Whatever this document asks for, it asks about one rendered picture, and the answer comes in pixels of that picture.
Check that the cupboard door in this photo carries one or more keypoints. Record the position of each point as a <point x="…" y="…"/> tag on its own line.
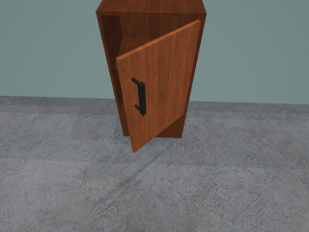
<point x="165" y="66"/>

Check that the handle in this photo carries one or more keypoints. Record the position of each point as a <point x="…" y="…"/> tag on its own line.
<point x="141" y="96"/>

